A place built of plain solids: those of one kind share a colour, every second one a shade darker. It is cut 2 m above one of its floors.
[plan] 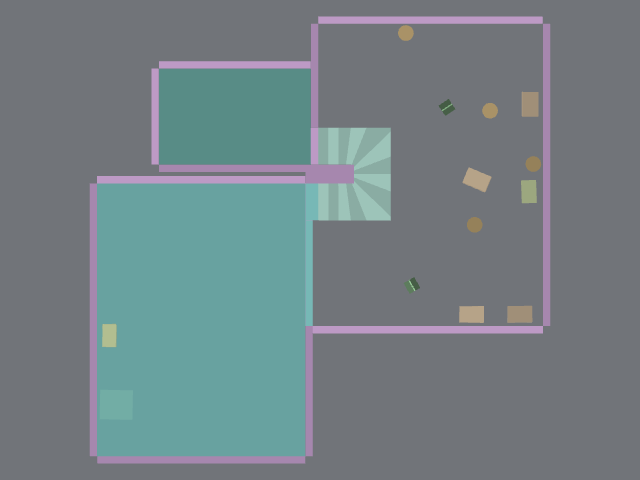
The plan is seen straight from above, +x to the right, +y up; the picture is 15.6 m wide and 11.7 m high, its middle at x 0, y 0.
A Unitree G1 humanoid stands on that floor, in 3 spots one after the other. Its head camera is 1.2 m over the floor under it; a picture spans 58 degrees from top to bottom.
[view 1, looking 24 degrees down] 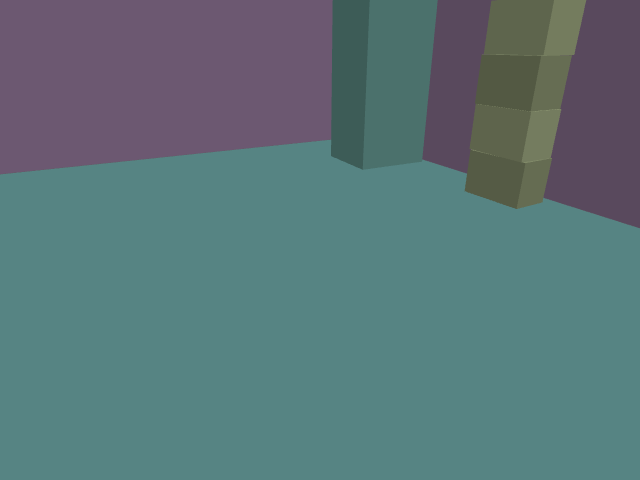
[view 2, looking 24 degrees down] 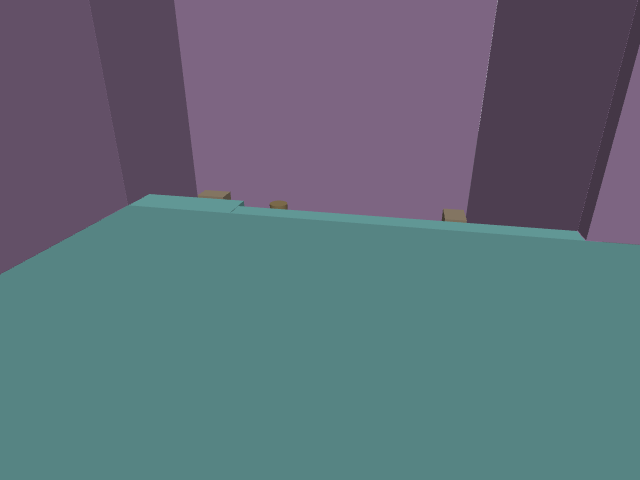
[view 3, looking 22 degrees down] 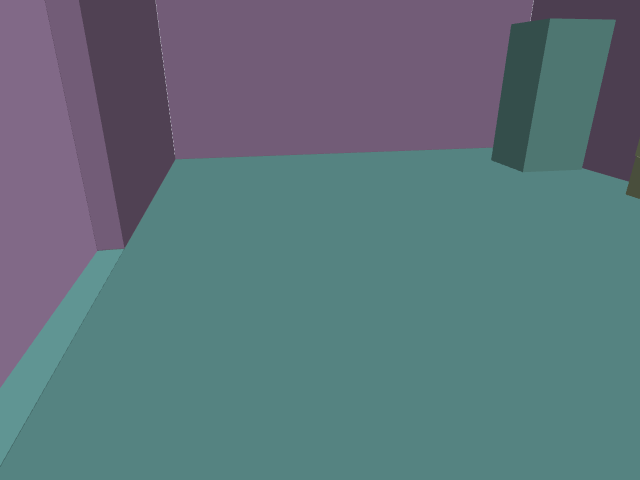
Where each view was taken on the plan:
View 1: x -2.02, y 0.13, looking -118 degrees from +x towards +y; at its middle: floor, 2.95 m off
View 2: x -3.36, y -0.89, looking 12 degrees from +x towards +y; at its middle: floor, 2.95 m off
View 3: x -1.17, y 0.92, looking -101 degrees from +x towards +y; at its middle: floor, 3.20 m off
